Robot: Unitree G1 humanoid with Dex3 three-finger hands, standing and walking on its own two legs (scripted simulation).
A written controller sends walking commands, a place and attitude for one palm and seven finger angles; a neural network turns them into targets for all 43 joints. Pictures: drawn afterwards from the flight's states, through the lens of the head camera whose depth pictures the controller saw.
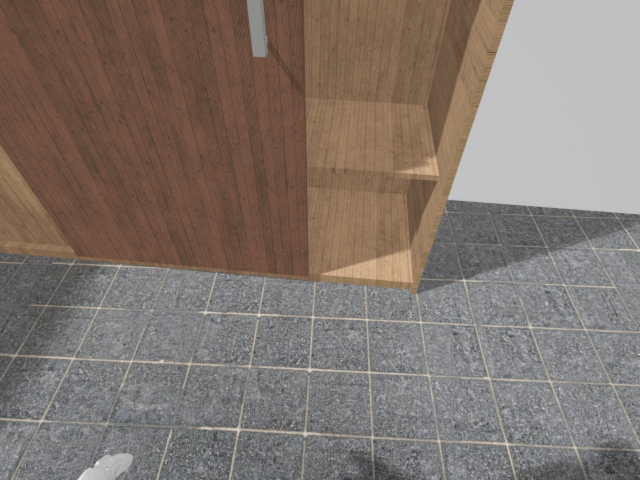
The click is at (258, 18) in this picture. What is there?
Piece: wardrobe's sliding door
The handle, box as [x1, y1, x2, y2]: [247, 0, 267, 56]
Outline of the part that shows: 247,0 253,56 265,56 267,52 267,38 265,36 262,0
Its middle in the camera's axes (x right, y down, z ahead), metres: -0.13 -0.51 +0.74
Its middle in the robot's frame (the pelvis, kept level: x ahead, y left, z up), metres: +0.92 +0.17 +0.27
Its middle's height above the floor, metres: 1.04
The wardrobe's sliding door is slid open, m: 0.40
